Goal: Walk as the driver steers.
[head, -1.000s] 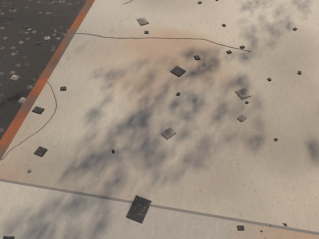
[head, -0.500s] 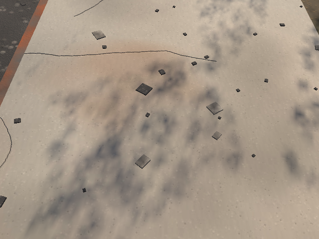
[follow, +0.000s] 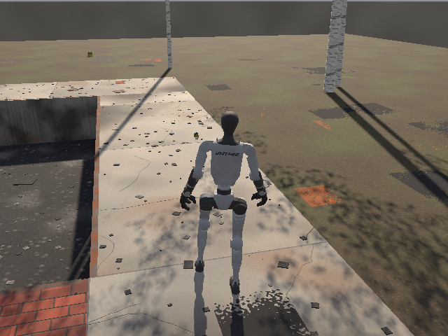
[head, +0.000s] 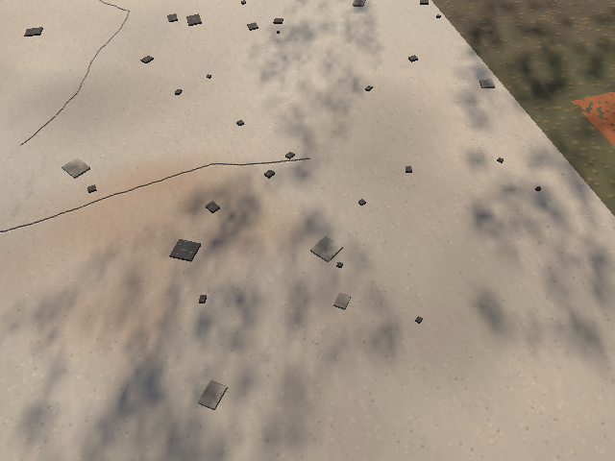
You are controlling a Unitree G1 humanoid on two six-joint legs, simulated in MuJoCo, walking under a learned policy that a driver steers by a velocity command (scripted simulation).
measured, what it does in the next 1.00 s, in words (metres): walks ahead, turning left: left foot, then right foot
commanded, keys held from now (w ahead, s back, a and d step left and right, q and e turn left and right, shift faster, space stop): w+q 0.68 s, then no key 0.10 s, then e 0.22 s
